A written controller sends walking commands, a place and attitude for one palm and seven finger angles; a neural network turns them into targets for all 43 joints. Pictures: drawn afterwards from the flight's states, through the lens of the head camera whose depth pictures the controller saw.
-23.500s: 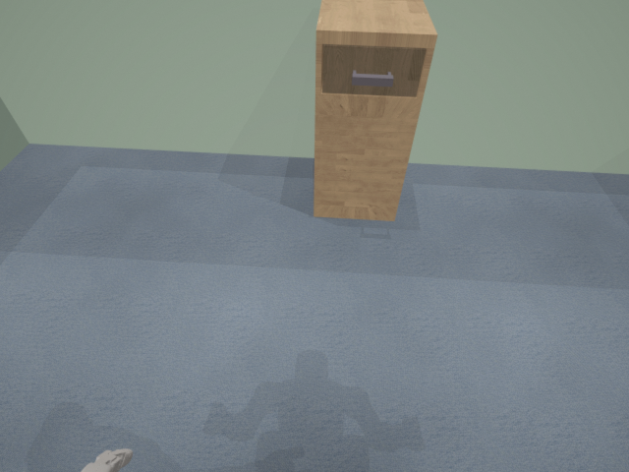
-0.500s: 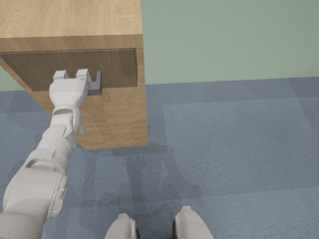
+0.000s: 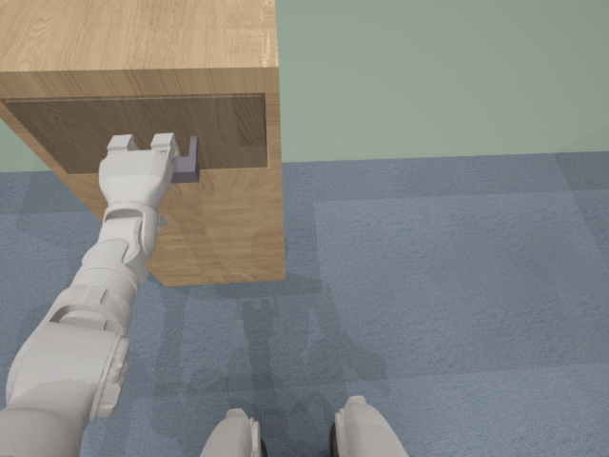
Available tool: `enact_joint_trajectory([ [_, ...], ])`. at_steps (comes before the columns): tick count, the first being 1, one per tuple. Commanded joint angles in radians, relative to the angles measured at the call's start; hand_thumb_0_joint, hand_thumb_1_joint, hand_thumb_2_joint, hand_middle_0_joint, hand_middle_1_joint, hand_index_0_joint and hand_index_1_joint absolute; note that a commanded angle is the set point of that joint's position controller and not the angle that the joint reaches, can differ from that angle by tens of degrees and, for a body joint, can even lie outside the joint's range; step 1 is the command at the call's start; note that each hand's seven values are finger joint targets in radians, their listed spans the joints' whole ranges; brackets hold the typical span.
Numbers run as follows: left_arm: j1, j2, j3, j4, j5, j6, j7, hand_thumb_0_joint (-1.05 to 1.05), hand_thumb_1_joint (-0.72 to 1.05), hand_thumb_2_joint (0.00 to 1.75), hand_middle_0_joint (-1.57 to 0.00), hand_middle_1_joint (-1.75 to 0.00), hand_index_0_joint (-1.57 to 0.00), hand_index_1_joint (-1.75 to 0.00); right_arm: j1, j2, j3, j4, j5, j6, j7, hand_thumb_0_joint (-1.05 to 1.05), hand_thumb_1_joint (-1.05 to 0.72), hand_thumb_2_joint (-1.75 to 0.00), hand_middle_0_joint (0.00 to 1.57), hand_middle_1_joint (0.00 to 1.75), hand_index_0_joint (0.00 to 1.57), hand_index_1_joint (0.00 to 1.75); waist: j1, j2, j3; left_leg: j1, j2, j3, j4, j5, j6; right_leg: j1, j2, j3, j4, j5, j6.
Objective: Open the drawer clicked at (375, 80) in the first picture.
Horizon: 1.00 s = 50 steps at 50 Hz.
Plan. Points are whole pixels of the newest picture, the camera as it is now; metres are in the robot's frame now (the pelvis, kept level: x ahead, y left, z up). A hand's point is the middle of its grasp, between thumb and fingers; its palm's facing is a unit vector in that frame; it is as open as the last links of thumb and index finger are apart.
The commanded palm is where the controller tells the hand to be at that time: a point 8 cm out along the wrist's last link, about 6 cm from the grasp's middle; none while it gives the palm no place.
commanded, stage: close the thumb around the handle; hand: left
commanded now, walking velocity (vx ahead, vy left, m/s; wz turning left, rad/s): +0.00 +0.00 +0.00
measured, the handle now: (152, 157) +0.54 +0.20 +0.00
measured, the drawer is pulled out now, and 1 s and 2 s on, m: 0.00 0.05 0.17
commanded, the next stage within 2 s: pull the drawer open in 0.36 s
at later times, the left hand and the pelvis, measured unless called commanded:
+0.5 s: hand (151, 197) +0.48 +0.20 -0.02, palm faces -0.04 -0.02 -1.00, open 6.1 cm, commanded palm +0.45 +0.20 +0.03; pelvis +0.00 +0.00 +0.00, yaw +0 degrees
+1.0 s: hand (148, 230) +0.43 +0.20 -0.02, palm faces -0.03 -0.06 -1.00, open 6.1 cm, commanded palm +0.39 +0.20 +0.03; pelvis +0.02 +0.00 +0.02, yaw -1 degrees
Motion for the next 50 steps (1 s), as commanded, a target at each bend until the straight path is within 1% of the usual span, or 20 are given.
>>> enact_joint_trajectory([
  [1, -0.383, 0.216, 0.052, -0.163, -0.011, 0.012, 0.011, 0.00, 0.51, 0.73, -0.37, -1.31, -0.37, -1.31, 0.165, -0.172, -0.055, -0.035, 0.002, -0.014, -0.018, 0.00, -0.90, -0.90, 0.20, 0.30, 0.20, 0.30, -0.016, 0.037, -0.471, 0.350, -0.038, -0.024, -0.110, 0.411, 0.016, 0.248, 0.052, -0.013, -0.108, 0.330, -0.040],
  [4, -0.361, 0.186, 0.029, -0.140, -0.014, 0.008, -0.002, 0.00, 0.68, 0.80, -0.38, -1.33, -0.38, -1.33, 0.163, -0.168, -0.054, -0.041, 0.005, -0.014, -0.022, 0.00, -0.90, -0.90, 0.20, 0.30, 0.20, 0.30, -0.024, 0.000, -0.439, 0.323, -0.040, -0.022, -0.114, 0.383, 0.019, 0.250, 0.052, -0.012, -0.117, 0.315, -0.038],
  [8, -0.347, 0.188, 0.041, -0.161, -0.013, -0.018, -0.005, 0.00, 0.90, 0.90, -0.40, -1.35, -0.40, -1.35, 0.165, -0.167, -0.058, -0.042, 0.001, -0.019, -0.024, 0.00, -0.90, -0.90, 0.20, 0.30, 0.20, 0.30, -0.017, 0.007, -0.454, 0.339, -0.036, -0.022, -0.107, 0.414, 0.018, 0.244, 0.051, -0.013, -0.108, 0.335, -0.039],
  [10, -0.330, 0.185, 0.046, -0.180, -0.018, -0.027, -0.008, 0.00, 0.90, 0.90, -0.40, -1.35, -0.40, -1.35, 0.163, -0.166, -0.059, -0.044, -0.001, -0.017, -0.020, 0.00, -0.90, -0.90, 0.20, 0.30, 0.20, 0.30, -0.005, 0.034, -0.470, 0.359, -0.036, -0.025, -0.106, 0.441, 0.014, 0.243, 0.053, -0.013, -0.101, 0.347, -0.043],
  [13, -0.278, 0.182, 0.053, -0.181, -0.010, -0.036, 0.003, 0.00, 0.90, 0.90, -0.40, -1.35, -0.40, -1.35, 0.160, -0.162, -0.061, -0.048, 0.000, -0.015, -0.019, 0.00, -0.90, -0.90, 0.20, 0.30, 0.20, 0.30, 0.007, 0.014, -0.469, 0.351, -0.036, -0.021, -0.101, 0.449, 0.014, 0.255, 0.054, -0.013, -0.100, 0.357, -0.041],
  [17, -0.311, 0.179, 0.049, -0.192, -0.007, -0.028, 0.019, 0.00, 0.90, 0.90, -0.40, -1.35, -0.40, -1.35, 0.160, -0.166, -0.065, -0.039, 0.001, -0.016, -0.014, 0.00, -0.90, -0.90, 0.20, 0.30, 0.20, 0.30, -0.005, 0.023, -0.443, 0.354, -0.031, -0.024, -0.105, 0.436, 0.012, 0.232, 0.055, -0.016, -0.102, 0.339, -0.042],
  [20, -0.316, 0.205, 0.070, -0.198, -0.008, -0.016, 0.026, 0.00, 0.90, 0.90, -0.40, -1.35, -0.40, -1.35, 0.158, -0.170, -0.065, -0.036, -0.001, -0.014, -0.012, 0.00, -0.90, -0.90, 0.20, 0.30, 0.20, 0.30, 0.000, 0.026, -0.467, 0.359, -0.034, -0.023, -0.104, 0.452, 0.012, 0.249, 0.056, -0.014, -0.100, 0.356, -0.043],
  [23, -0.347, 0.167, 0.031, -0.193, -0.001, -0.005, 0.032, 0.00, 0.90, 0.90, -0.40, -1.35, -0.40, -1.35, 0.157, -0.166, -0.064, -0.037, 0.000, -0.014, -0.014, 0.00, -0.90, -0.90, 0.20, 0.30, 0.20, 0.30, -0.017, 0.029, -0.447, 0.361, -0.032, -0.026, -0.110, 0.431, 0.011, 0.227, 0.055, -0.017, -0.108, 0.332, -0.041],
  [26, -0.275, 0.193, 0.059, -0.166, -0.006, 0.008, 0.024, 0.00, 0.90, 0.90, -0.40, -1.35, -0.40, -1.35, 0.155, -0.169, -0.063, -0.037, 0.003, -0.008, -0.013, 0.00, -0.90, -0.90, 0.20, 0.30, 0.20, 0.30, 0.007, 0.015, -0.461, 0.364, -0.034, -0.021, -0.117, 0.445, 0.011, 0.259, 0.054, -0.016, -0.108, 0.351, -0.042],
  [28, -0.246, 0.149, 0.034, -0.196, -0.014, 0.008, 0.020, 0.00, 0.90, 0.90, -0.40, -1.35, -0.40, -1.35, 0.149, -0.162, -0.065, -0.048, 0.005, -0.008, -0.011, 0.00, -0.90, -0.90, 0.20, 0.30, 0.20, 0.30, 0.016, 0.035, -0.474, 0.392, -0.034, -0.019, -0.125, 0.464, 0.008, 0.269, 0.056, -0.020, -0.114, 0.358, -0.043],
  [31, -0.170, 0.140, 0.044, -0.244, -0.023, 0.000, 0.014, 0.00, 0.90, 0.90, -0.40, -1.35, -0.40, -1.35, 0.142, -0.158, -0.068, -0.060, 0.005, -0.003, -0.010, 0.00, -0.90, -0.90, 0.20, 0.30, 0.20, 0.30, 0.041, 0.038, -0.517, 0.439, -0.028, -0.017, -0.129, 0.538, 0.007, 0.306, 0.057, -0.018, -0.113, 0.409, -0.043],
  [32, -0.134, 0.116, 0.035, -0.261, -0.032, -0.002, 0.010, 0.00, 0.90, 0.90, -0.40, -1.35, -0.40, -1.35, 0.141, -0.153, -0.071, -0.066, 0.007, -0.002, -0.007, 0.00, -0.90, -0.90, 0.20, 0.30, 0.20, 0.30, 0.044, 0.038, -0.513, 0.451, -0.027, -0.012, -0.131, 0.561, 0.007, 0.321, 0.057, -0.017, -0.121, 0.429, -0.043],
  [35, -0.036, 0.147, 0.071, -0.275, -0.046, -0.007, 0.002, 0.00, 0.90, 0.90, -0.40, -1.35, -0.40, -1.35, 0.120, -0.155, -0.066, -0.075, 0.010, 0.004, -0.008, 0.00, -0.90, -0.90, 0.20, 0.30, 0.20, 0.30, 0.066, -0.013, -0.467, 0.400, -0.032, -0.001, -0.149, 0.534, 0.011, 0.385, 0.056, -0.010, -0.132, 0.459, -0.043],
  [36, -0.030, 0.128, 0.053, -0.283, -0.042, -0.013, 0.004, 0.00, 0.90, 0.90, -0.40, -1.35, -0.40, -1.35, 0.115, -0.152, -0.065, -0.079, 0.011, 0.003, -0.010, 0.00, -0.90, -0.90, 0.20, 0.30, 0.20, 0.30, 0.058, -0.026, -0.449, 0.392, -0.032, 0.003, -0.153, 0.517, 0.015, 0.385, 0.055, -0.009, -0.139, 0.457, -0.040],
  [37, 0.003, 0.148, 0.074, -0.289, -0.039, -0.015, 0.006, 0.00, 0.90, 0.90, -0.40, -1.35, -0.40, -1.35, 0.110, -0.153, -0.066, -0.079, 0.013, 0.005, -0.011, 0.00, -0.90, -0.90, 0.20, 0.30, 0.20, 0.30, 0.070, -0.032, -0.433, 0.384, -0.032, 0.006, -0.159, 0.504, 0.014, 0.393, 0.054, -0.006, -0.141, 0.453, -0.042],
  [41, 0.068, 0.113, 0.059, -0.353, -0.019, -0.024, 0.031, 0.00, 0.90, 0.90, -0.40, -1.35, -0.40, -1.35, 0.087, -0.146, -0.069, -0.089, 0.012, 0.009, -0.011, 0.00, -0.90, -0.90, 0.20, 0.30, 0.20, 0.30, 0.077, -0.023, -0.422, 0.423, -0.029, 0.005, -0.165, 0.562, 0.012, 0.390, 0.053, -0.009, -0.145, 0.476, -0.044],
  [42, 0.075, 0.089, 0.042, -0.350, -0.019, -0.020, 0.037, 0.00, 0.90, 0.90, -0.40, -1.35, -0.40, -1.35, 0.083, -0.145, -0.069, -0.088, 0.013, 0.009, -0.008, 0.00, -0.90, -0.90, 0.20, 0.30, 0.20, 0.30, 0.073, -0.025, -0.391, 0.418, -0.029, 0.006, -0.170, 0.548, 0.011, 0.381, 0.055, -0.012, -0.151, 0.465, -0.045],
  [45, 0.100, 0.116, 0.071, -0.399, -0.014, -0.014, 0.056, 0.00, 0.90, 0.90, -0.40, -1.35, -0.40, -1.35, 0.067, -0.146, -0.069, -0.094, 0.011, 0.013, -0.008, 0.00, -0.90, -0.90, 0.20, 0.30, 0.20, 0.30, 0.085, -0.023, -0.400, 0.429, -0.031, 0.005, -0.173, 0.565, 0.010, 0.399, 0.055, -0.011, -0.148, 0.477, -0.048],
  [47, 0.117, 0.080, 0.044, -0.413, -0.004, -0.003, 0.068, 0.00, 0.90, 0.90, -0.40, -1.35, -0.40, -1.35, 0.058, -0.139, -0.072, -0.096, 0.013, 0.014, -0.007, 0.00, -0.90, -0.90, 0.20, 0.30, 0.20, 0.30, 0.076, -0.018, -0.389, 0.446, -0.029, 0.004, -0.174, 0.567, 0.008, 0.385, 0.055, -0.015, -0.153, 0.470, -0.048],
  [50, 0.151, 0.076, 0.047, -0.460, -0.003, 0.015, 0.080, 0.00, 0.90, 0.90, -0.40, -1.35, -0.40, -1.35, 0.038, -0.139, -0.071, -0.108, 0.012, 0.015, -0.006, 0.00, -0.90, -0.90, 0.20, 0.30, 0.20, 0.30, 0.087, 0.000, -0.403, 0.476, -0.030, -0.001, -0.177, 0.597, 0.005, 0.391, 0.056, -0.017, -0.153, 0.468, -0.051],
])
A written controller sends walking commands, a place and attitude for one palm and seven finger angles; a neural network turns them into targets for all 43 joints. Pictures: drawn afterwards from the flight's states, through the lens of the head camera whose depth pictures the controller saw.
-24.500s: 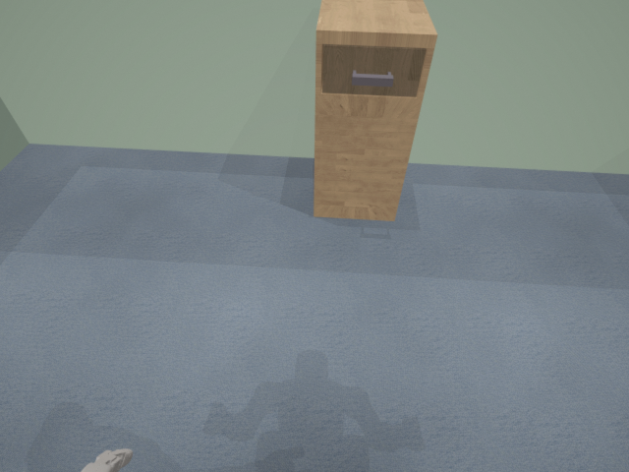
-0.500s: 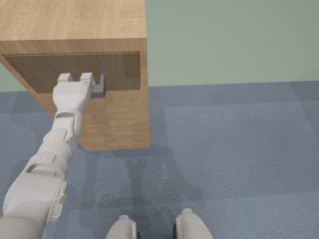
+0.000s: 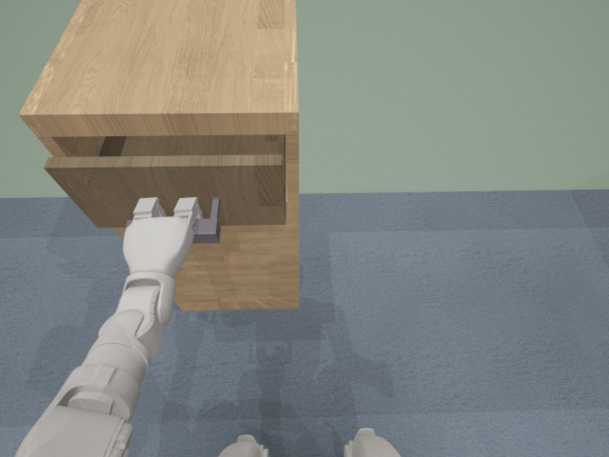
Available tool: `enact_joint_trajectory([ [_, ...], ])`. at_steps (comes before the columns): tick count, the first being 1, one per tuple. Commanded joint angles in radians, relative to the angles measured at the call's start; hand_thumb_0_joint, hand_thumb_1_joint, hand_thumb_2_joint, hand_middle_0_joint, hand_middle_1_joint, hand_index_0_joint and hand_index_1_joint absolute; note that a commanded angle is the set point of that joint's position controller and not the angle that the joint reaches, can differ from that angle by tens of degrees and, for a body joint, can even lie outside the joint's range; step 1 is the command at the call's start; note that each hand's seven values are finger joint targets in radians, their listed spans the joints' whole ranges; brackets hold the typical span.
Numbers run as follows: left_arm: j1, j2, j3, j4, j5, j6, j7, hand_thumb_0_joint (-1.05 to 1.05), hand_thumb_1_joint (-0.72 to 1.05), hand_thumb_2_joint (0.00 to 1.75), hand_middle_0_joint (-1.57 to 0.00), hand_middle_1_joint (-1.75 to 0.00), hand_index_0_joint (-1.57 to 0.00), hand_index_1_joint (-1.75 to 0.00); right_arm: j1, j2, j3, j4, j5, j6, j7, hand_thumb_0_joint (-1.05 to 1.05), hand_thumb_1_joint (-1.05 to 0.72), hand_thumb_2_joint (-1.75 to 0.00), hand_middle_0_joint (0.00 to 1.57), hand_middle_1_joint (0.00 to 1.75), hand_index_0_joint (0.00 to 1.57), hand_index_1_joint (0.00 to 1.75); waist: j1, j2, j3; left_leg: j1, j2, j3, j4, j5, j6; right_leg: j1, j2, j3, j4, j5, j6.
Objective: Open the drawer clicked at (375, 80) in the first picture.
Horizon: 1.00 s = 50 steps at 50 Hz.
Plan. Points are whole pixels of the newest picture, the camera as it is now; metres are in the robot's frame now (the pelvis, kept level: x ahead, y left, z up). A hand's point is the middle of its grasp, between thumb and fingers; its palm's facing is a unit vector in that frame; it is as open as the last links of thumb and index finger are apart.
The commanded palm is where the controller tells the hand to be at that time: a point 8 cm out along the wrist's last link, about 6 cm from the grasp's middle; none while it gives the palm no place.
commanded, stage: pull the drawer open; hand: left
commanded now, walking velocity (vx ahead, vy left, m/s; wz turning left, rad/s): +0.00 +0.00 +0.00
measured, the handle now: (176, 218) +0.46 +0.20 -0.02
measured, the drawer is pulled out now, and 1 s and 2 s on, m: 0.05 0.17 0.30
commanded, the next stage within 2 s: none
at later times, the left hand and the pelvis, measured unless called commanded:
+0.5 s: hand (168, 291) +0.35 +0.20 -0.04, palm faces -0.03 -0.04 -1.00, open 6.1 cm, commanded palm +0.31 +0.20 +0.01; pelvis -0.01 -0.01 +0.01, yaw +0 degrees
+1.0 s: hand (162, 331) +0.29 +0.20 -0.04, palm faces -0.02 -0.05 -1.00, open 6.0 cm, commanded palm +0.25 +0.20 +0.01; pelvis -0.01 -0.01 +0.01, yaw +1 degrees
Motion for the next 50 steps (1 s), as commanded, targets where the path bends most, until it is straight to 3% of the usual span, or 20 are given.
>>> enact_joint_trajectory([
  [1, -0.175, 0.145, 0.042, -0.176, -0.001, 0.036, 0.046, 0.00, 0.90, 0.90, -0.40, -1.35, -0.40, -1.35, 0.070, -0.146, -0.051, -0.074, 0.004, -0.020, -0.013, 0.00, -0.90, -0.90, 0.20, 0.30, 0.20, 0.30, 0.016, 0.008, -0.368, 0.302, -0.033, -0.023, -0.083, 0.587, 0.003, 0.221, 0.048, -0.043, -0.069, 0.455, -0.052],
  [2, -0.192, 0.135, 0.034, -0.182, -0.005, 0.042, 0.048, 0.00, 0.90, 0.90, -0.40, -1.35, -0.40, -1.35, 0.068, -0.146, -0.052, -0.075, 0.006, -0.020, -0.014, 0.00, -0.90, -0.90, 0.20, 0.30, 0.20, 0.30, 0.008, -0.005, -0.359, 0.300, -0.033, -0.023, -0.085, 0.563, 0.004, 0.218, 0.049, -0.044, -0.074, 0.446, -0.052],
  [4, -0.171, 0.141, 0.036, -0.191, -0.003, 0.054, 0.050, 0.00, 0.90, 0.90, -0.40, -1.35, -0.40, -1.35, 0.054, -0.145, -0.050, -0.082, 0.007, -0.021, -0.016, 0.00, -0.90, -0.90, 0.20, 0.30, 0.20, 0.30, 0.017, 0.001, -0.353, 0.302, -0.036, -0.024, -0.094, 0.548, 0.002, 0.224, 0.049, -0.045, -0.077, 0.431, -0.054],
  [5, -0.197, 0.131, 0.025, -0.199, -0.007, 0.059, 0.048, 0.00, 0.90, 0.90, -0.40, -1.35, -0.40, -1.35, 0.048, -0.146, -0.049, -0.083, 0.006, -0.021, -0.018, 0.00, -0.90, -0.90, 0.20, 0.30, 0.20, 0.30, 0.007, 0.003, -0.356, 0.309, -0.037, -0.026, -0.093, 0.543, 0.002, 0.221, 0.049, -0.045, -0.079, 0.428, -0.055],
  [8, -0.157, 0.125, 0.018, -0.195, -0.011, 0.070, 0.044, 0.00, 0.90, 0.90, -0.40, -1.35, -0.40, -1.35, 0.030, -0.142, -0.045, -0.092, 0.008, -0.025, -0.024, 0.00, -0.90, -0.90, 0.20, 0.30, 0.20, 0.30, 0.017, -0.008, -0.337, 0.295, -0.044, -0.016, -0.104, 0.495, 0.004, 0.241, 0.047, -0.042, -0.092, 0.417, -0.053],
  [10, -0.146, 0.158, 0.047, -0.223, -0.019, 0.068, 0.037, 0.00, 0.90, 0.90, -0.40, -1.35, -0.40, -1.35, 0.023, -0.144, -0.043, -0.099, 0.008, -0.026, -0.029, 0.00, -0.90, -0.90, 0.20, 0.30, 0.20, 0.30, 0.029, -0.016, -0.359, 0.295, -0.047, -0.016, -0.110, 0.489, 0.006, 0.272, 0.046, -0.037, -0.091, 0.427, -0.056],
  [14, -0.086, 0.120, 0.017, -0.236, -0.023, 0.058, 0.027, 0.00, 0.90, 0.90, -0.40, -1.35, -0.40, -1.35, 0.006, -0.135, -0.039, -0.111, 0.012, -0.035, -0.034, 0.00, -0.90, -0.90, 0.20, 0.30, 0.20, 0.30, 0.033, -0.021, -0.332, 0.289, -0.049, -0.010, -0.118, 0.467, 0.005, 0.276, 0.044, -0.035, -0.100, 0.421, -0.054],
  [15, -0.064, 0.138, 0.039, -0.251, -0.026, 0.055, 0.026, 0.00, 0.90, 0.90, -0.40, -1.35, -0.40, -1.35, 0.000, -0.139, -0.039, -0.116, 0.011, -0.035, -0.036, 0.00, -0.90, -0.90, 0.20, 0.30, 0.20, 0.30, 0.040, -0.032, -0.346, 0.293, -0.049, -0.014, -0.118, 0.477, 0.005, 0.286, 0.046, -0.035, -0.097, 0.422, -0.056],
  [19, -0.019, 0.116, 0.023, -0.270, -0.021, 0.046, 0.028, 0.00, 0.90, 0.90, -0.40, -1.35, -0.40, -1.35, -0.012, -0.133, -0.036, -0.123, 0.013, -0.044, -0.038, 0.00, -0.90, -0.90, 0.20, 0.30, 0.20, 0.30, 0.040, -0.035, -0.305, 0.277, -0.051, -0.007, -0.123, 0.436, 0.005, 0.277, 0.045, -0.032, -0.104, 0.406, -0.055],
  [21, 0.039, 0.140, 0.050, -0.289, -0.020, 0.044, 0.033, 0.00, 0.90, 0.90, -0.40, -1.35, -0.40, -1.35, -0.019, -0.135, -0.036, -0.127, 0.012, -0.047, -0.038, 0.00, -0.90, -0.90, 0.20, 0.30, 0.20, 0.30, 0.062, -0.032, -0.323, 0.280, -0.051, -0.007, -0.123, 0.455, 0.004, 0.293, 0.045, -0.029, -0.097, 0.415, -0.057],
  [22, 0.036, 0.114, 0.025, -0.305, -0.020, 0.045, 0.035, 0.00, 0.90, 0.90, -0.40, -1.35, -0.40, -1.35, -0.023, -0.133, -0.035, -0.131, 0.012, -0.049, -0.037, 0.00, -0.90, -0.90, 0.20, 0.30, 0.20, 0.30, 0.048, -0.026, -0.318, 0.282, -0.052, -0.006, -0.121, 0.448, 0.004, 0.288, 0.045, -0.029, -0.100, 0.419, -0.056],
  [28, 0.122, 0.116, 0.037, -0.372, -0.015, 0.054, 0.053, 0.00, 0.90, 0.90, -0.40, -1.35, -0.40, -1.35, -0.043, -0.132, -0.035, -0.138, 0.010, -0.060, -0.034, 0.00, -0.90, -0.90, 0.20, 0.30, 0.20, 0.30, 0.063, -0.031, -0.315, 0.285, -0.053, -0.004, -0.124, 0.443, 0.002, 0.297, 0.045, -0.027, -0.099, 0.417, -0.057],
  [31, 0.135, 0.111, 0.030, -0.374, -0.017, 0.065, 0.056, 0.00, 0.90, 0.90, -0.40, -1.35, -0.40, -1.35, -0.054, -0.134, -0.032, -0.138, 0.011, -0.065, -0.036, 0.00, -0.90, -0.90, 0.20, 0.30, 0.20, 0.30, 0.054, -0.060, -0.271, 0.268, -0.054, -0.006, -0.129, 0.402, 0.002, 0.285, 0.045, -0.029, -0.106, 0.388, -0.055],
  [35, 0.195, 0.104, 0.032, -0.437, -0.020, 0.073, 0.061, 0.00, 0.90, 0.90, -0.40, -1.35, -0.40, -1.35, -0.070, -0.132, -0.033, -0.151, 0.011, -0.073, -0.034, 0.00, -0.90, -0.90, 0.20, 0.30, 0.20, 0.30, 0.066, -0.039, -0.301, 0.290, -0.055, -0.007, -0.132, 0.423, 0.001, 0.307, 0.046, -0.028, -0.102, 0.402, -0.059],
  [36, 0.220, 0.081, 0.012, -0.436, -0.020, 0.075, 0.062, 0.00, 0.90, 0.90, -0.40, -1.35, -0.40, -1.35, -0.075, -0.128, -0.032, -0.153, 0.011, -0.075, -0.034, 0.00, -0.90, -0.90, 0.20, 0.30, 0.20, 0.30, 0.063, -0.041, -0.282, 0.290, -0.055, -0.005, -0.132, 0.410, 0.002, 0.296, 0.045, -0.031, -0.107, 0.389, -0.056],
  [40, 0.244, 0.116, 0.044, -0.456, -0.024, 0.084, 0.062, 0.00, 0.90, 0.90, -0.40, -1.35, -0.40, -1.35, -0.092, -0.133, -0.028, -0.158, 0.011, -0.078, -0.037, 0.00, -0.90, -0.90, 0.20, 0.30, 0.20, 0.30, 0.069, -0.055, -0.263, 0.277, -0.060, -0.006, -0.138, 0.377, 0.003, 0.306, 0.045, -0.026, -0.112, 0.373, -0.057],
  [43, 0.269, 0.094, 0.022, -0.467, -0.017, 0.084, 0.061, 0.00, 0.90, 0.90, -0.40, -1.35, -0.40, -1.35, -0.101, -0.126, -0.023, -0.161, 0.010, -0.083, -0.040, 0.00, -0.90, -0.90, 0.20, 0.30, 0.20, 0.30, 0.069, -0.052, -0.242, 0.277, -0.061, -0.006, -0.136, 0.370, 0.002, 0.291, 0.044, -0.028, -0.110, 0.366, -0.056],
  [46, 0.310, 0.095, 0.024, -0.501, -0.013, 0.085, 0.063, 0.00, 0.90, 0.90, -0.40, -1.35, -0.40, -1.35, -0.114, -0.124, -0.022, -0.170, 0.009, -0.083, -0.038, 0.00, -0.90, -0.90, 0.20, 0.30, 0.20, 0.30, 0.082, -0.018, -0.255, 0.303, -0.059, -0.006, -0.136, 0.398, -0.002, 0.289, 0.045, -0.027, -0.104, 0.371, -0.059],
  [48, 0.338, 0.067, 0.002, -0.521, -0.015, 0.088, 0.065, 0.00, 0.90, 0.90, -0.40, -1.35, -0.40, -1.35, -0.119, -0.120, -0.022, -0.176, 0.009, -0.086, -0.033, 0.00, -0.90, -0.90, 0.20, 0.30, 0.20, 0.30, 0.078, -0.023, -0.242, 0.306, -0.059, -0.007, -0.136, 0.398, -0.003, 0.284, 0.046, -0.033, -0.104, 0.371, -0.060],
  [50, 0.403, 0.071, 0.014, -0.557, -0.017, 0.089, 0.066, 0.00, 0.90, 0.90, -0.40, -1.35, -0.40, -1.35, -0.134, -0.122, -0.021, -0.189, 0.007, -0.087, -0.029, 0.00, -0.90, -0.90, 0.20, 0.30, 0.20, 0.30, 0.093, -0.030, -0.266, 0.316, -0.057, -0.010, -0.135, 0.432, -0.003, 0.304, 0.048, -0.030, -0.099, 0.393, -0.061],
])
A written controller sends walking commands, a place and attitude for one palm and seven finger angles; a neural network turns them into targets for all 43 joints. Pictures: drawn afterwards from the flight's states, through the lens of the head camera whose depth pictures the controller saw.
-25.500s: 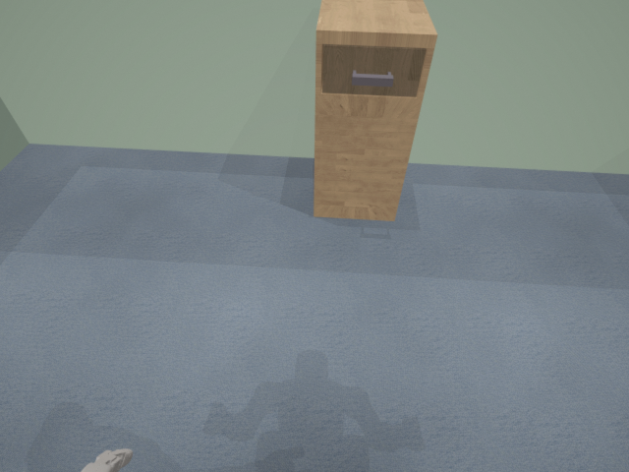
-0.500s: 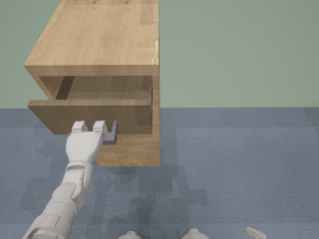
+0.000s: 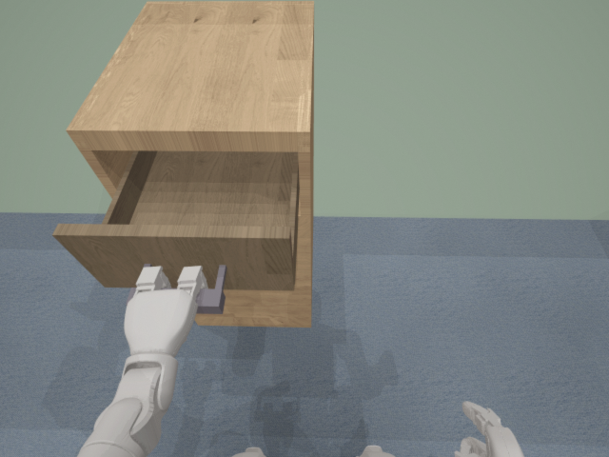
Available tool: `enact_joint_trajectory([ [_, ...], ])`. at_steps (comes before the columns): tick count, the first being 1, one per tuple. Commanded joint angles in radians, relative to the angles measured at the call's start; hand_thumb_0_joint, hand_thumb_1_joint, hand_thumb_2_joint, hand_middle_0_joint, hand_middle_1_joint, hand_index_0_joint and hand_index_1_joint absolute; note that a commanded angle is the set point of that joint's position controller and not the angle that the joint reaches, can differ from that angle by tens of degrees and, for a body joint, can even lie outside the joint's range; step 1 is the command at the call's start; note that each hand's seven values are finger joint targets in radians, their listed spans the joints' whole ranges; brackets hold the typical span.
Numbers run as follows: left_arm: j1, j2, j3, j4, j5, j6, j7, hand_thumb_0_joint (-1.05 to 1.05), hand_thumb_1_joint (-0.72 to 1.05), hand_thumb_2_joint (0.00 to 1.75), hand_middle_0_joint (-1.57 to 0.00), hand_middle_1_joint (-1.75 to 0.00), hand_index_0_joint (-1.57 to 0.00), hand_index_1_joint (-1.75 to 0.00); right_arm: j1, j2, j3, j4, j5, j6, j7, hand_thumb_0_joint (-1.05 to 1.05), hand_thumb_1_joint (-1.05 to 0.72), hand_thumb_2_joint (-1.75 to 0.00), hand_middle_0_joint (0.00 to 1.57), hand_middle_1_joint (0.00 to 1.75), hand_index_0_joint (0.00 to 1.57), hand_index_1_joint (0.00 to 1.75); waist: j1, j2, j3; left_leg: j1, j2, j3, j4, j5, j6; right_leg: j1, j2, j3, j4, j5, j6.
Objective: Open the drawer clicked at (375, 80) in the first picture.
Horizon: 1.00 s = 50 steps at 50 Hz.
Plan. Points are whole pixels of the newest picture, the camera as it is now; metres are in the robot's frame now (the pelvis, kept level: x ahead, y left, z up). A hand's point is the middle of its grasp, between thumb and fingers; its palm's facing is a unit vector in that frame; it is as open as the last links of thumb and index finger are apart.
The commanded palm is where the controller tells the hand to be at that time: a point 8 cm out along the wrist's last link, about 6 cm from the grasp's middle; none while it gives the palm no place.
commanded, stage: pull the drawer open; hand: left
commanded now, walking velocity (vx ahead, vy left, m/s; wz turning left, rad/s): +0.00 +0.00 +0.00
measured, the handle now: (180, 286) +0.36 +0.21 -0.03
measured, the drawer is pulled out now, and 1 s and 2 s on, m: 0.17 0.30 0.30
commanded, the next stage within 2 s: open the thumb to release the handle in 1.34 s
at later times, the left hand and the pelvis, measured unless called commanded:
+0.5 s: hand (167, 373) +0.24 +0.20 -0.05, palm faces -0.02 -0.07 -1.00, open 6.0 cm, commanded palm +0.19 +0.21 +0.00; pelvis +0.00 -0.01 +0.00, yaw +0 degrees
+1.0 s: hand (154, 429) +0.17 +0.20 -0.05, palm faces -0.02 -0.07 -1.00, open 6.0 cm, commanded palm +0.13 +0.21 +0.00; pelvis -0.01 -0.02 -0.02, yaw +0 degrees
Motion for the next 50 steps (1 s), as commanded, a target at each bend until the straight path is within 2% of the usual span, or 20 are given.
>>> enact_joint_trajectory([
  [1, 0.005, 0.107, 0.074, -0.227, -0.020, 0.022, 0.038, 0.00, 0.90, 0.90, -0.40, -1.35, -0.40, -1.35, -0.038, -0.122, -0.042, -0.134, 0.002, -0.040, -0.004, 0.00, -0.90, -0.90, 0.20, 0.30, 0.20, 0.30, 0.037, -0.022, -0.289, 0.204, -0.051, -0.005, -0.100, 0.416, 0.013, 0.194, 0.047, -0.029, -0.097, 0.396, -0.043],
  [4, 0.062, 0.116, 0.087, -0.244, -0.024, 0.023, 0.036, 0.00, 0.90, 0.90, -0.40, -1.35, -0.40, -1.35, -0.053, -0.120, -0.036, -0.140, 0.002, -0.042, -0.005, 0.00, -0.90, -0.90, 0.20, 0.30, 0.20, 0.30, 0.040, -0.063, -0.259, 0.171, -0.058, -0.004, -0.098, 0.375, 0.014, 0.203, 0.048, -0.023, -0.098, 0.396, -0.041],
  [10, 0.117, 0.119, 0.094, -0.296, -0.016, 0.017, 0.045, 0.00, 0.90, 0.90, -0.40, -1.35, -0.40, -1.35, -0.083, -0.119, -0.031, -0.148, -0.004, -0.048, -0.005, 0.00, -0.90, -0.90, 0.20, 0.30, 0.20, 0.30, 0.042, -0.045, -0.220, 0.172, -0.057, -0.007, -0.096, 0.349, 0.013, 0.176, 0.047, -0.021, -0.099, 0.360, -0.043],
  [11, 0.099, 0.133, 0.103, -0.314, -0.010, 0.013, 0.049, 0.00, 0.90, 0.90, -0.40, -1.35, -0.40, -1.35, -0.080, -0.119, -0.032, -0.147, -0.006, -0.047, -0.005, 0.00, -0.90, -0.90, 0.20, 0.30, 0.20, 0.30, 0.040, -0.040, -0.227, 0.174, -0.057, -0.006, -0.091, 0.344, 0.013, 0.171, 0.046, -0.016, -0.095, 0.357, -0.042],
  [12, 0.127, 0.118, 0.090, -0.319, -0.006, 0.015, 0.052, 0.00, 0.90, 0.90, -0.40, -1.35, -0.40, -1.35, -0.085, -0.114, -0.030, -0.152, -0.008, -0.047, -0.004, 0.00, -0.90, -0.90, 0.20, 0.30, 0.20, 0.30, 0.046, -0.022, -0.228, 0.176, -0.059, -0.007, -0.089, 0.347, 0.012, 0.167, 0.047, -0.020, -0.089, 0.352, -0.044],
  [16, 0.188, 0.110, 0.083, -0.363, -0.009, 0.016, 0.059, 0.00, 0.90, 0.90, -0.40, -1.35, -0.40, -1.35, -0.093, -0.111, -0.028, -0.157, -0.010, -0.050, 0.001, 0.00, -0.90, -0.90, 0.20, 0.30, 0.20, 0.30, 0.052, -0.012, -0.245, 0.189, -0.056, -0.010, -0.081, 0.369, 0.009, 0.170, 0.047, -0.019, -0.078, 0.368, -0.045],
  [19, 0.247, 0.112, 0.090, -0.387, -0.014, 0.016, 0.063, 0.00, 0.90, 0.90, -0.40, -1.35, -0.40, -1.35, -0.101, -0.109, -0.027, -0.163, -0.011, -0.050, 0.003, 0.00, -0.90, -0.90, 0.20, 0.30, 0.20, 0.30, 0.055, -0.049, -0.246, 0.177, -0.058, -0.012, -0.074, 0.365, 0.010, 0.177, 0.046, -0.017, -0.073, 0.378, -0.043],
  [23, 0.365, 0.118, 0.108, -0.434, -0.025, 0.010, 0.066, 0.00, 0.90, 0.90, -0.40, -1.35, -0.40, -1.35, -0.121, -0.103, -0.022, -0.178, -0.011, -0.054, 0.007, 0.00, -0.90, -0.90, 0.20, 0.30, 0.20, 0.30, 0.068, -0.055, -0.242, 0.165, -0.062, -0.008, -0.066, 0.362, 0.010, 0.195, 0.044, -0.004, -0.069, 0.408, -0.043],
  [25, 0.402, 0.114, 0.105, -0.453, -0.031, 0.010, 0.063, 0.00, 0.90, 0.90, -0.40, -1.35, -0.40, -1.35, -0.129, -0.105, -0.019, -0.185, -0.011, -0.053, 0.009, 0.00, -0.90, -0.90, 0.20, 0.30, 0.20, 0.30, 0.065, -0.063, -0.222, 0.153, -0.061, -0.012, -0.067, 0.352, 0.010, 0.192, 0.043, -0.003, -0.069, 0.404, -0.044],
  [26, 0.407, 0.123, 0.113, -0.459, -0.025, 0.004, 0.066, 0.00, 0.90, 0.90, -0.40, -1.35, -0.40, -1.35, -0.133, -0.104, -0.017, -0.186, -0.011, -0.053, 0.010, 0.00, -0.90, -0.90, 0.20, 0.30, 0.20, 0.30, 0.069, -0.060, -0.206, 0.147, -0.062, -0.011, -0.065, 0.338, 0.009, 0.178, 0.044, 0.002, -0.067, 0.386, -0.043],
  [30, 0.459, 0.131, 0.123, -0.509, -0.018, -0.005, 0.077, 0.00, 0.90, 0.90, -0.40, -1.35, -0.40, -1.35, -0.140, -0.103, -0.016, -0.197, -0.018, -0.054, 0.015, 0.00, -0.90, -0.90, 0.20, 0.30, 0.20, 0.30, 0.072, -0.026, -0.214, 0.153, -0.059, -0.017, -0.054, 0.342, 0.008, 0.158, 0.046, 0.000, -0.051, 0.364, -0.049],
  [32, 0.466, 0.117, 0.106, -0.527, -0.013, -0.012, 0.083, 0.00, 0.90, 0.90, -0.40, -1.35, -0.40, -1.35, -0.142, -0.100, -0.018, -0.197, -0.021, -0.056, 0.021, 0.00, -0.90, -0.90, 0.20, 0.30, 0.20, 0.30, 0.067, -0.013, -0.204, 0.156, -0.059, -0.016, -0.042, 0.334, 0.008, 0.131, 0.045, 0.004, -0.046, 0.354, -0.048],
  [33, 0.492, 0.123, 0.116, -0.523, -0.011, -0.018, 0.089, 0.00, 0.90, 0.90, -0.40, -1.35, -0.40, -1.35, -0.144, -0.100, -0.015, -0.198, -0.025, -0.058, 0.021, 0.00, -0.90, -0.90, 0.20, 0.30, 0.20, 0.30, 0.072, -0.035, -0.208, 0.147, -0.059, -0.018, -0.036, 0.334, 0.007, 0.127, 0.047, 0.003, -0.036, 0.350, -0.048],
  [35, 0.510, 0.120, 0.113, -0.550, -0.014, -0.020, 0.089, 0.00, 0.90, 0.90, -0.40, -1.35, -0.40, -1.35, -0.147, -0.101, -0.017, -0.204, -0.025, -0.057, 0.024, 0.00, -0.90, -0.90, 0.20, 0.30, 0.20, 0.30, 0.068, -0.030, -0.211, 0.151, -0.058, -0.020, -0.030, 0.339, 0.007, 0.125, 0.045, 0.009, -0.036, 0.361, -0.050],
  [37, 0.544, 0.134, 0.130, -0.558, -0.013, -0.024, 0.095, 0.00, 0.90, 0.90, -0.40, -1.35, -0.40, -1.35, -0.148, -0.099, -0.015, -0.209, -0.024, -0.057, 0.026, 0.00, -0.90, -0.90, 0.20, 0.30, 0.20, 0.30, 0.079, -0.022, -0.203, 0.144, -0.060, -0.020, -0.029, 0.318, 0.006, 0.117, 0.046, 0.006, -0.029, 0.332, -0.050],
  [40, 0.524, 0.116, 0.104, -0.586, -0.012, -0.024, 0.096, 0.00, 0.90, 0.90, -0.40, -1.35, -0.40, -1.35, -0.156, -0.099, -0.014, -0.216, -0.029, -0.058, 0.027, 0.00, -0.90, -0.90, 0.20, 0.30, 0.20, 0.30, 0.066, -0.024, -0.196, 0.136, -0.060, -0.026, -0.019, 0.288, 0.008, 0.081, 0.045, 0.005, -0.027, 0.284, -0.051],
  [42, 0.541, 0.125, 0.117, -0.582, -0.014, -0.029, 0.098, 0.00, 0.90, 0.90, -0.40, -1.35, -0.40, -1.35, -0.155, -0.098, -0.015, -0.217, -0.031, -0.063, 0.024, 0.00, -0.90, -0.90, 0.20, 0.30, 0.20, 0.30, 0.067, -0.059, -0.188, 0.124, -0.060, -0.025, -0.010, 0.259, 0.011, 0.072, 0.042, 0.011, -0.030, 0.266, -0.048],
  [46, 0.560, 0.146, 0.136, -0.605, -0.022, -0.034, 0.094, 0.00, 0.90, 0.90, -0.40, -1.35, -0.40, -1.35, -0.164, -0.099, -0.008, -0.225, -0.034, -0.066, 0.017, 0.00, -0.90, -0.90, 0.20, 0.30, 0.20, 0.30, 0.072, -0.076, -0.187, 0.101, -0.069, -0.023, -0.002, 0.219, 0.013, 0.069, 0.037, 0.038, -0.036, 0.239, -0.045],
  [49, 0.589, 0.148, 0.144, -0.607, -0.026, -0.038, 0.090, 0.00, 0.90, 0.90, -0.40, -1.35, -0.40, -1.35, -0.158, -0.096, -0.009, -0.228, -0.030, -0.068, 0.013, 0.00, -0.90, -0.90, 0.20, 0.30, 0.20, 0.30, 0.077, -0.055, -0.170, 0.089, -0.069, -0.021, -0.003, 0.195, 0.014, 0.068, 0.036, 0.028, -0.039, 0.212, -0.046],
  [50, 0.606, 0.161, 0.156, -0.620, -0.029, -0.040, 0.090, 0.00, 0.90, 0.90, -0.40, -1.35, -0.40, -1.35, -0.160, -0.098, -0.008, -0.232, -0.029, -0.067, 0.014, 0.00, -0.90, -0.90, 0.20, 0.30, 0.20, 0.30, 0.081, -0.041, -0.187, 0.099, -0.069, -0.023, -0.004, 0.210, 0.013, 0.072, 0.038, 0.034, -0.035, 0.223, -0.049],
])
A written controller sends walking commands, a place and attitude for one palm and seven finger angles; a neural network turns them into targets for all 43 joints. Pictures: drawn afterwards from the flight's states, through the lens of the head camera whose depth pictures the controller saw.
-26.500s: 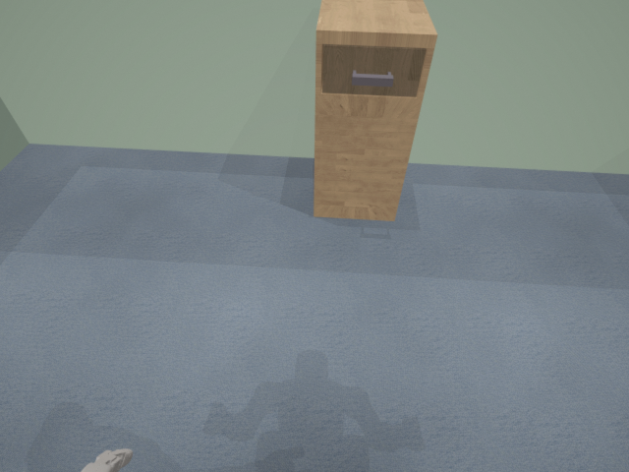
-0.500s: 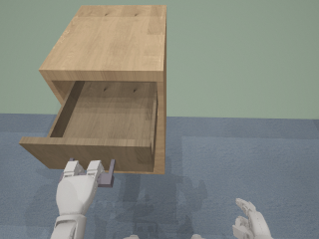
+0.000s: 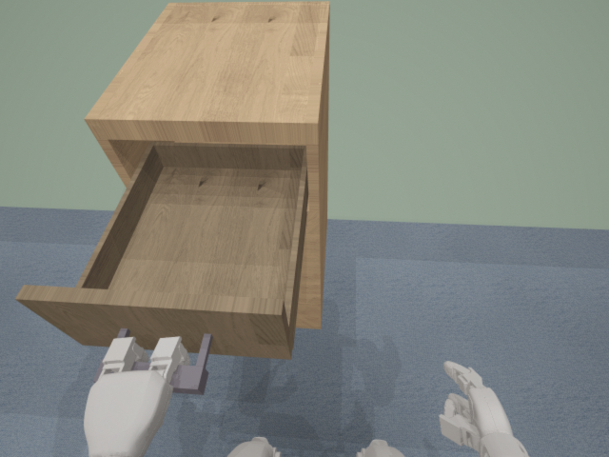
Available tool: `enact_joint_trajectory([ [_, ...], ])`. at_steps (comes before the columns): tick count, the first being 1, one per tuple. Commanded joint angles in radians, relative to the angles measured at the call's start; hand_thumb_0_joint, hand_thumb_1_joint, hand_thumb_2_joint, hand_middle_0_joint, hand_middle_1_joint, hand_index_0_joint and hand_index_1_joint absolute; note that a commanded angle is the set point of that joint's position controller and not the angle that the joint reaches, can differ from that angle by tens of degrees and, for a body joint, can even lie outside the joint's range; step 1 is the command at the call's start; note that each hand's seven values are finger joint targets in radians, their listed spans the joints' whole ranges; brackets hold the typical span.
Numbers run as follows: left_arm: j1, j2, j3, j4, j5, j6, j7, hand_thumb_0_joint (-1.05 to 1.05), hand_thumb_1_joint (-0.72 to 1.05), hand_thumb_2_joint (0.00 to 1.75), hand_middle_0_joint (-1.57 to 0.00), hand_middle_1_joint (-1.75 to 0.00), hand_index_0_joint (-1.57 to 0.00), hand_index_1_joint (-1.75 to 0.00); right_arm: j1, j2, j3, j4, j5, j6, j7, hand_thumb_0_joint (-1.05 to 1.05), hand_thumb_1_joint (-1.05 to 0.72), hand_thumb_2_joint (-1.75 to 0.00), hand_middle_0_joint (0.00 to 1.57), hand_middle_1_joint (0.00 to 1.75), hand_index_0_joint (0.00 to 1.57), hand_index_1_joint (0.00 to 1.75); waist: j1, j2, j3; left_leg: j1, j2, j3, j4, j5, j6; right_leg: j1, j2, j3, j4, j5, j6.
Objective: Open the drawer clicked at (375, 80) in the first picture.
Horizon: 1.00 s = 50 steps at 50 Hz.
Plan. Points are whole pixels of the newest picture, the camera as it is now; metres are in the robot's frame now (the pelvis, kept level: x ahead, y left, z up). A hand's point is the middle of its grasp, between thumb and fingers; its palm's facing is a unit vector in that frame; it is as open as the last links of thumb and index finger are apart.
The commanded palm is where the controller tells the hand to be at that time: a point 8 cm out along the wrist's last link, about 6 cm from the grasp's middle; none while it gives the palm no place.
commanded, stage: pull the drawer open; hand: left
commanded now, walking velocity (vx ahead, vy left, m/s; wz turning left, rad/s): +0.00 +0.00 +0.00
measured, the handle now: (158, 357) +0.24 +0.22 -0.01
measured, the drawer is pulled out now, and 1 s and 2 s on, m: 0.30 0.30 0.30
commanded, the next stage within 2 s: open the thumb to release the handle in 0.34 s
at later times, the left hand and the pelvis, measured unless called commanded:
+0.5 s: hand (148, 412) +0.18 +0.22 -0.03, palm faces -0.02 -0.06 -1.00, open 6.1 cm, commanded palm +0.15 +0.23 +0.02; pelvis +0.01 +0.00 -0.01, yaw -1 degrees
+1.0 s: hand (144, 412) +0.18 +0.22 -0.02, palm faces -0.01 -0.08 -1.00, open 12.9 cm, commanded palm +0.15 +0.24 +0.02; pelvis +0.00 -0.01 +0.00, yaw +0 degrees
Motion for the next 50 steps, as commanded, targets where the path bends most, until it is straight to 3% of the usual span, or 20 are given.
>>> enact_joint_trajectory([
  [1, 0.115, 0.129, 0.128, -0.199, -0.034, 0.015, 0.043, 0.00, 0.90, 0.90, -0.40, -1.35, -0.40, -1.35, -0.094, -0.106, -0.036, -0.164, 0.003, -0.053, -0.012, 0.00, -0.90, -0.90, 0.20, 0.30, 0.20, 0.30, 0.032, -0.038, -0.193, 0.144, -0.072, -0.017, -0.112, 0.250, 0.030, 0.117, 0.036, 0.042, -0.180, 0.269, -0.028],
  [5, 0.183, 0.145, 0.155, -0.200, -0.050, 0.005, 0.035, 0.00, 0.90, 0.90, -0.40, -1.35, -0.40, -1.35, -0.092, -0.106, -0.034, -0.171, 0.009, -0.052, -0.014, 0.00, -0.90, -0.90, 0.20, 0.30, 0.20, 0.30, 0.040, -0.036, -0.170, 0.114, -0.072, -0.019, -0.115, 0.245, 0.033, 0.144, 0.036, 0.037, -0.180, 0.288, -0.029],
  [9, 0.273, 0.119, 0.125, -0.227, -0.052, -0.007, 0.025, 0.00, 0.90, 0.90, -0.40, -1.35, -0.40, -1.35, -0.087, -0.103, -0.033, -0.188, 0.007, -0.051, -0.002, 0.00, -0.90, -0.90, 0.20, 0.30, 0.20, 0.30, 0.051, -0.022, -0.172, 0.109, -0.071, -0.015, -0.110, 0.258, 0.032, 0.143, 0.037, 0.036, -0.168, 0.298, -0.031],
  [13, 0.343, 0.126, 0.137, -0.233, -0.053, -0.018, 0.021, 0.00, 0.90, 0.90, -0.40, -1.35, -0.40, -1.35, -0.091, -0.101, -0.031, -0.196, 0.005, -0.050, 0.007, 0.00, -0.90, -0.90, 0.20, 0.30, 0.20, 0.30, 0.056, -0.033, -0.154, 0.096, -0.070, -0.017, -0.102, 0.270, 0.031, 0.130, 0.042, 0.043, -0.155, 0.314, -0.033],
  [14, 0.336, 0.121, 0.127, -0.258, -0.053, -0.021, 0.020, 0.00, 0.90, 0.90, -0.40, -1.35, -0.40, -1.35, -0.086, -0.105, -0.033, -0.200, 0.003, -0.049, 0.010, 0.00, -0.90, -0.90, 0.20, 0.30, 0.20, 0.30, 0.054, -0.013, -0.173, 0.098, -0.069, -0.018, -0.098, 0.279, 0.031, 0.132, 0.039, 0.043, -0.148, 0.324, -0.034],
  [21, 0.380, 0.136, 0.156, -0.270, -0.045, -0.043, 0.030, 0.00, 0.90, 0.90, -0.40, -1.35, -0.40, -1.35, -0.074, -0.103, -0.034, -0.201, -0.006, -0.054, 0.018, 0.00, -0.90, -0.90, 0.20, 0.30, 0.20, 0.30, 0.054, -0.027, -0.202, 0.105, -0.067, -0.024, -0.066, 0.359, 0.028, 0.107, 0.043, 0.060, -0.107, 0.402, -0.035],
  [22, 0.035, 0.234, 0.231, -0.259, -0.015, -0.040, 0.054, 0.00, 0.90, 0.90, -0.40, -1.35, -0.40, -1.35, -0.072, -0.131, -0.044, -0.157, -0.008, -0.035, 0.001, 0.00, -0.90, -0.90, 0.20, 0.30, 0.20, 0.30, -0.013, -0.048, -0.176, 0.071, -0.061, -0.033, -0.038, 0.282, 0.029, 0.025, 0.033, 0.059, -0.106, 0.345, -0.027],
  [23, 0.042, 0.202, 0.237, -0.235, -0.001, -0.045, 0.072, 0.00, 0.83, 0.87, -0.40, -1.34, -0.40, -1.34, -0.070, -0.118, -0.047, -0.159, -0.020, -0.042, -0.011, 0.00, -0.90, -0.90, 0.20, 0.30, 0.20, 0.30, 0.013, -0.028, -0.189, 0.063, -0.069, -0.023, -0.034, 0.250, 0.031, 0.034, 0.032, 0.055, -0.107, 0.309, -0.024],
  [24, 0.089, 0.191, 0.236, -0.181, -0.003, -0.041, 0.074, 0.00, 0.76, 0.84, -0.39, -1.34, -0.39, -1.34, -0.061, -0.113, -0.045, -0.159, -0.014, -0.049, -0.013, 0.00, -0.90, -0.90, 0.20, 0.30, 0.20, 0.30, 0.013, -0.035, -0.163, 0.057, -0.069, -0.024, -0.039, 0.233, 0.030, 0.032, 0.032, 0.039, -0.112, 0.287, -0.028],
  [26, 0.095, 0.192, 0.245, -0.194, -0.014, -0.037, 0.084, 0.00, 0.62, 0.78, -0.38, -1.32, -0.38, -1.32, -0.057, -0.116, -0.049, -0.154, -0.014, -0.052, -0.018, 0.00, -0.90, -0.90, 0.20, 0.30, 0.20, 0.30, 0.022, -0.040, -0.229, 0.087, -0.073, -0.018, -0.034, 0.269, 0.030, 0.048, 0.035, 0.059, -0.107, 0.324, -0.030],
  [27, 0.120, 0.181, 0.240, -0.209, -0.027, -0.028, 0.082, 0.00, 0.55, 0.75, -0.38, -1.31, -0.38, -1.31, -0.053, -0.117, -0.058, -0.161, -0.007, -0.052, -0.020, 0.00, -0.90, -0.90, 0.20, 0.30, 0.20, 0.30, 0.027, -0.013, -0.245, 0.101, -0.070, -0.016, -0.043, 0.285, 0.032, 0.082, 0.034, 0.038, -0.111, 0.361, -0.029],
  [30, 0.107, 0.158, 0.197, -0.233, -0.061, 0.007, 0.065, 0.00, 0.34, 0.66, -0.36, -1.29, -0.36, -1.29, -0.049, -0.121, -0.058, -0.160, 0.001, -0.048, -0.026, 0.00, -0.90, -0.90, 0.20, 0.30, 0.20, 0.30, 0.007, -0.038, -0.287, 0.133, -0.067, -0.018, -0.052, 0.331, 0.034, 0.121, 0.031, 0.020, -0.120, 0.408, -0.020],
  [34, 0.095, 0.170, 0.198, -0.181, -0.053, 0.021, 0.054, 0.00, 0.06, 0.54, -0.34, -1.26, -0.34, -1.26, -0.071, -0.115, -0.045, -0.148, 0.009, -0.042, -0.041, 0.00, -0.90, -0.90, 0.20, 0.30, 0.20, 0.30, 0.016, -0.088, -0.220, 0.087, -0.071, -0.012, -0.073, 0.271, 0.037, 0.148, 0.027, 0.024, -0.152, 0.386, -0.012],
  [35, 0.103, 0.193, 0.221, -0.175, -0.055, 0.019, 0.051, 0.00, -0.01, 0.51, -0.33, -1.25, -0.33, -1.25, -0.076, -0.116, -0.040, -0.148, 0.011, -0.040, -0.045, 0.00, -0.90, -0.90, 0.20, 0.30, 0.20, 0.30, 0.022, -0.106, -0.231, 0.082, -0.073, -0.013, -0.078, 0.278, 0.038, 0.170, 0.028, 0.031, -0.153, 0.406, -0.014],
  [38, 0.110, 0.180, 0.197, -0.156, -0.042, 0.012, 0.044, 0.00, -0.22, 0.42, -0.32, -1.23, -0.32, -1.23, -0.086, -0.110, -0.033, -0.146, 0.012, -0.041, -0.044, 0.00, -0.90, -0.90, 0.20, 0.30, 0.20, 0.30, 0.029, -0.076, -0.195, 0.084, -0.076, -0.007, -0.092, 0.254, 0.035, 0.157, 0.028, 0.036, -0.166, 0.360, -0.013],
  [39, 0.107, 0.171, 0.185, -0.166, -0.041, 0.009, 0.040, 0.00, -0.29, 0.39, -0.32, -1.22, -0.32, -1.22, -0.083, -0.111, -0.036, -0.149, 0.014, -0.042, -0.042, 0.00, -0.90, -0.90, 0.20, 0.30, 0.20, 0.30, 0.030, -0.040, -0.193, 0.095, -0.074, -0.008, -0.098, 0.253, 0.035, 0.153, 0.029, 0.028, -0.168, 0.345, -0.017],
  [42, 0.106, 0.176, 0.191, -0.163, -0.044, 0.004, 0.038, 0.00, -0.50, 0.30, -0.30, -1.20, -0.30, -1.20, -0.083, -0.110, -0.037, -0.150, 0.013, -0.040, -0.040, 0.00, -0.90, -0.90, 0.20, 0.30, 0.20, 0.30, 0.027, -0.041, -0.181, 0.103, -0.072, -0.008, -0.101, 0.246, 0.036, 0.148, 0.030, 0.025, -0.178, 0.327, -0.017],
  [50, 0.069, 0.193, 0.217, -0.150, -0.044, -0.017, 0.045, 0.00, -0.50, 0.30, -0.30, -1.20, -0.30, -1.20, -0.085, -0.113, -0.039, -0.147, 0.008, -0.036, -0.038, 0.00, -0.90, -0.90, 0.20, 0.30, 0.20, 0.30, 0.022, -0.031, -0.159, 0.085, -0.073, -0.010, -0.101, 0.211, 0.036, 0.128, 0.027, 0.029, -0.187, 0.270, -0.020],
])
